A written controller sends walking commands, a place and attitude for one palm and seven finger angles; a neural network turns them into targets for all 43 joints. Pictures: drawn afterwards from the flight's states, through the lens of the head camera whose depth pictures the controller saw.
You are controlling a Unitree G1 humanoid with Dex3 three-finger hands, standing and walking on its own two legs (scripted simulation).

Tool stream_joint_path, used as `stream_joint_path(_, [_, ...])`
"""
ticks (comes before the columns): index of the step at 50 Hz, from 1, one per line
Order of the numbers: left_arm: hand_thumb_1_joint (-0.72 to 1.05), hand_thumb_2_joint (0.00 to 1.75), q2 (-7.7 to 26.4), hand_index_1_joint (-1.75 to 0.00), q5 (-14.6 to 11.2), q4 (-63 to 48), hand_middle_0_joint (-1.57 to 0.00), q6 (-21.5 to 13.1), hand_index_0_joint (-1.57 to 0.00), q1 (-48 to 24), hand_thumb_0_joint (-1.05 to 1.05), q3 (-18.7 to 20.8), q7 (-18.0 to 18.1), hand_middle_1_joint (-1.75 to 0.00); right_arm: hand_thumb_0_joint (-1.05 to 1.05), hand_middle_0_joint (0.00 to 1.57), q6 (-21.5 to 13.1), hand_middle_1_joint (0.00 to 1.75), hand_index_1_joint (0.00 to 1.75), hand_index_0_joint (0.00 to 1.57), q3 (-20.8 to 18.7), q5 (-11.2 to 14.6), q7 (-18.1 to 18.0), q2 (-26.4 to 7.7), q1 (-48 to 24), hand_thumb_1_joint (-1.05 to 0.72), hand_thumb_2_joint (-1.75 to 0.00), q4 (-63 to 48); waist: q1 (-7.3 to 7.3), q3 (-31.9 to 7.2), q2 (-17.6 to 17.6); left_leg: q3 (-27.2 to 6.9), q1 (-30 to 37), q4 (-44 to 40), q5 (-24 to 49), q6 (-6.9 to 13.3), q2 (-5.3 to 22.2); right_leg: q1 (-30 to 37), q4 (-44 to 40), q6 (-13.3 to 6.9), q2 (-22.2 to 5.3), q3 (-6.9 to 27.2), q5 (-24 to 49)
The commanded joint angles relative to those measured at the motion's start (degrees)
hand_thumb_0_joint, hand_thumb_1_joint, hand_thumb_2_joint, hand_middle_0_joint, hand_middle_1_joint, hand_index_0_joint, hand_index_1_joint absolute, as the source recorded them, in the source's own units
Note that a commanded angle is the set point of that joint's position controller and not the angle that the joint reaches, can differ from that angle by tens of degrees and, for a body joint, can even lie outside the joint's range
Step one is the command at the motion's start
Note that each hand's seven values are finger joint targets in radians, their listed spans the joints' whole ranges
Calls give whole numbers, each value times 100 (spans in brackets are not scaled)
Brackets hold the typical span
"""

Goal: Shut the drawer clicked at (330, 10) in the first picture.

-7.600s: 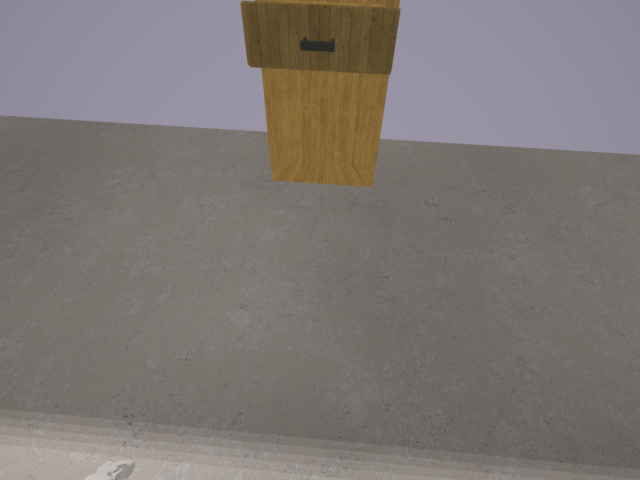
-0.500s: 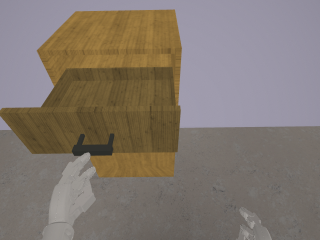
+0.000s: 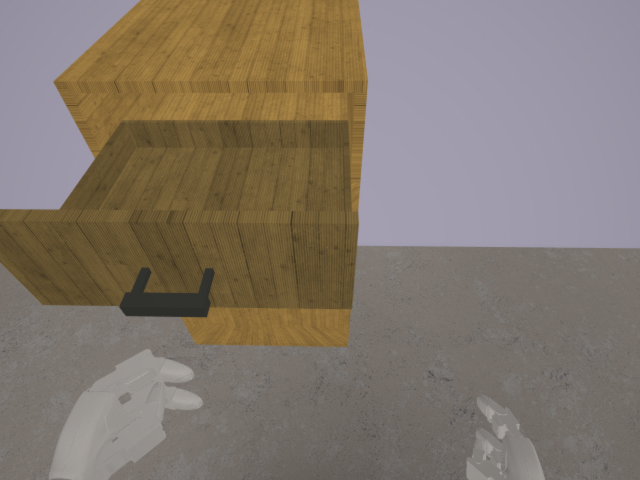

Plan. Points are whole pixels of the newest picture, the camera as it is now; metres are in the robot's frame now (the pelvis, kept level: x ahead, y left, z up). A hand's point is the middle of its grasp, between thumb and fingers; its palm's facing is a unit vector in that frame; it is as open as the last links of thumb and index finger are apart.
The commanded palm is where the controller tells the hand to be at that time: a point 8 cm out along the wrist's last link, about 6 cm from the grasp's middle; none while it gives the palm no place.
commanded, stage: raise the hand and make a fist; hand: left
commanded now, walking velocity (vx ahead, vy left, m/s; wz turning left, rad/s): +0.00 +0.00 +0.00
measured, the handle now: (171, 290) +0.33 +0.21 +0.08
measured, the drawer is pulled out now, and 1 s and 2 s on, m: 0.30 0.30 0.30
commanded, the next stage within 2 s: bring the fist close to the handle in 1.14 s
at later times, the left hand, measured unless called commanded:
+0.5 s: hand (115, 425) +0.15 +0.18 +0.14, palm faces +0.02 -1.00 -0.02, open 3.1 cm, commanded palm +0.10 +0.22 +0.15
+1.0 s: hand (136, 422) +0.15 +0.16 +0.15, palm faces +0.01 -1.00 -0.08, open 3.3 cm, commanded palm +0.11 +0.21 +0.18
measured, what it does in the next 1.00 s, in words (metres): stands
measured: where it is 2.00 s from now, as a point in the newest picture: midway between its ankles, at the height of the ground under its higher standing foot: outside the picture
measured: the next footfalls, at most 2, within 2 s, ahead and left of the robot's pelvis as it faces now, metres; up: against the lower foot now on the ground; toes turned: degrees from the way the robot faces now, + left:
none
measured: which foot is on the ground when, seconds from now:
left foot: down 0.00-1.00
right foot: down 0.00-1.00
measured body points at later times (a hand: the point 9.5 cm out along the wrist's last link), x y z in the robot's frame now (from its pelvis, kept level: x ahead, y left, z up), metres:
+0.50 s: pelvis +0.00 +0.05 +0.00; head -0.01 +0.04 +0.45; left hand +0.14 +0.23 +0.15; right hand +0.21 -0.14 -0.04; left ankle +0.03 +0.11 -0.69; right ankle -0.02 -0.07 -0.69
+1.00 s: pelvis +0.00 +0.02 +0.02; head -0.03 +0.00 +0.47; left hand +0.15 +0.21 +0.16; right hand +0.18 -0.19 -0.04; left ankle +0.03 +0.11 -0.69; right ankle -0.02 -0.07 -0.69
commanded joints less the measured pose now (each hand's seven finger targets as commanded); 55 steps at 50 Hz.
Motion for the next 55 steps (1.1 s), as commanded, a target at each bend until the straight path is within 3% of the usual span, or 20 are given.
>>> stream_joint_path(1, [90,90,528,-114,-267,-2231,-98,-791,-98,1307,0,822,467,-114,0,20,-430,30,30,20,-379,-54,78,-537,-662,-90,-90,-1114,468,-834,-458,-238,863,-509,1944,168,-99,1098,-844,679,-430,592,4407])
stream_joint_path(5, [90,90,-68,-123,7,-2629,-106,-1195,-106,1470,0,-284,499,-123,0,20,-618,30,30,20,-390,-107,266,-679,-592,-90,-90,-1094,119,-294,71,-330,1312,-511,2303,252,-6,-43,-744,476,-186,111,2987])
stream_joint_path(9, [90,90,-3,-132,192,-2853,-114,-1165,-114,1411,0,-687,396,-132,0,20,-724,30,30,20,-420,-85,289,-817,-425,-90,-90,-1242,-46,-491,-98,-486,1202,-520,1725,263,47,-307,-774,338,-152,39,1844])
stream_joint_path(12, [90,90,155,-138,398,-3346,-120,-1057,-120,1351,0,-691,627,-138,0,20,-655,30,30,20,-407,-75,258,-803,-454,-90,-90,-1411,34,-691,-159,-559,1236,-654,1394,242,89,-292,-721,271,-131,-12,1372])
stream_joint_path(15, [90,90,240,-145,551,-3876,-126,-864,-126,1266,0,-680,1013,-145,0,20,-530,30,30,20,-334,-63,257,-754,-565,-90,-90,-1548,180,-751,239,-653,1447,-835,1275,174,184,-313,-653,227,-114,-66,1025])
stream_joint_path(16, [90,90,53,-147,545,-3948,-128,-766,-128,1367,0,-809,1116,-147,0,20,-475,30,30,20,-293,-57,266,-693,-511,-90,-90,-1605,201,-737,234,-716,1483,-931,1175,147,204,-316,-645,214,-105,-115,911])
stream_joint_path(20, [90,90,56,-156,616,-3912,-136,-289,-136,1372,0,-810,1339,-156,0,20,-319,30,30,20,-220,-11,271,-700,-664,-90,-90,-1673,209,-359,-50,-806,1386,-1135,839,118,291,-218,-768,222,-92,-157,780])
stream_joint_path(21, [90,90,-170,-158,638,-3940,-138,-148,-138,1462,0,-1067,1319,-158,0,20,-273,30,30,20,-176,-2,289,-688,-636,-90,-90,-1724,180,-214,-30,-783,1372,-1184,783,113,292,-219,-799,229,-99,-182,772])
stream_joint_path(23, [90,90,-172,-160,653,-4094,-140,129,-140,1339,0,-1239,1268,-160,0,20,-239,30,30,20,-123,11,306,-710,-693,-90,-90,-1784,148,-29,-55,-796,1329,-1284,616,109,292,-145,-890,236,-127,-164,741])
stream_joint_path(27, [90,90,-12,-160,765,-4451,-140,564,-140,1144,0,-1290,1284,-160,0,20,-151,30,30,20,-24,39,295,-727,-769,-90,-90,-1888,131,338,3,-835,1241,-1516,56,110,284,-50,-1020,220,-144,-141,527])
stream_joint_path(29, [90,90,3,-160,779,-4767,-140,626,-140,1067,0,-1304,1371,-160,0,20,-179,30,30,20,16,23,302,-691,-759,-90,-90,-1950,171,269,186,-875,1335,-1586,-64,105,278,-6,-1014,209,-144,-137,457])
stream_joint_path(30, [90,90,228,-160,804,-4791,-140,645,-140,980,0,-1041,1473,-160,0,20,-187,30,30,20,-2,26,288,-707,-752,-90,-90,-1905,193,248,93,-915,1335,-1634,-195,87,292,38,-1027,203,-125,-133,417])
stream_joint_path(34, [90,90,78,-160,735,-5045,-140,578,-140,717,0,-1115,1638,-160,0,20,-281,30,30,20,59,20,313,-704,-721,-90,-90,-1919,157,250,190,-894,1404,-1679,-485,95,277,10,-1113,212,-135,-108,219])
stream_joint_path(35, [90,90,210,-160,742,-5066,-140,575,-140,661,0,-964,1693,-160,0,20,-313,30,30,20,45,30,303,-729,-746,-90,-90,-1876,177,252,176,-931,1406,-1710,-586,88,287,30,-1140,209,-130,-95,200])
stream_joint_path(40, [90,90,168,-160,619,-4250,-140,932,-140,974,0,-802,1543,-160,0,20,-329,30,30,20,0,88,266,-783,-789,-90,-90,-1667,214,482,-258,-692,1284,-1676,-388,126,209,251,-1513,225,-161,-11,211])
stream_joint_path(41, [90,90,32,-160,603,-4282,-140,1010,-140,977,0,-953,1468,-160,0,20,-301,30,30,20,10,93,259,-783,-733,-90,-90,-1696,191,465,-272,-623,1326,-1687,-306,140,175,298,-1566,231,-165,5,251])
stream_joint_path(44, [90,90,277,-160,540,-4387,-140,1168,-140,823,0,-729,1372,-160,0,20,-321,30,30,20,6,109,209,-777,-793,-90,-90,-1721,235,420,-280,-482,1388,-1592,-31,178,121,417,-1708,244,-197,90,296])
stream_joint_path(50, [90,90,645,-160,399,-4699,-140,768,-140,439,0,-173,1472,-160,0,20,-557,30,30,20,-9,65,146,-729,-707,-90,-90,-1550,239,213,39,-403,1666,-1370,345,192,70,420,-1887,234,-195,178,438])
stream_joint_path(53, [90,90,411,-160,253,-4409,-140,554,-140,529,0,-278,1351,-160,0,20,-706,30,30,20,-14,63,160,-739,-651,-90,-90,-1435,176,202,-99,-364,1724,-1264,607,203,56,452,-1927,273,-225,227,775])
stream_joint_path(55, [90,90,511,-160,162,-4026,-140,569,-140,575,0,-84,1223,-160,0,20,-771,30,30,20,-42,91,133,-757,-701,-90,-90,-1301,205,326,-123,-360,1653,-1181,754,189,43,547,-2062,292,-273,384,1041])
